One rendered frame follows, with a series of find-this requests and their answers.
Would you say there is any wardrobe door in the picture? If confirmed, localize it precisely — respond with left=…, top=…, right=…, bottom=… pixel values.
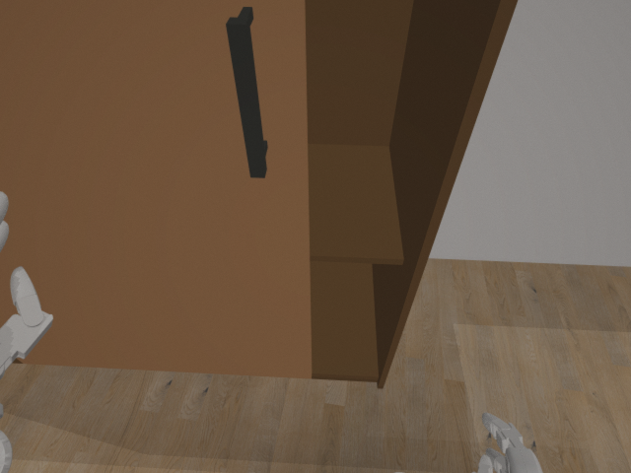
left=0, top=0, right=312, bottom=379

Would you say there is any robot right hand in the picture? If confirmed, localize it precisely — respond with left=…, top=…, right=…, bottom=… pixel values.
left=472, top=413, right=543, bottom=473

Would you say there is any robot left hand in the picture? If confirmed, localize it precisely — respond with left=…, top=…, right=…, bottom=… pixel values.
left=0, top=191, right=53, bottom=379

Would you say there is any handle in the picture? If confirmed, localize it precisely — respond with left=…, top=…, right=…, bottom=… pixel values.
left=226, top=7, right=268, bottom=178

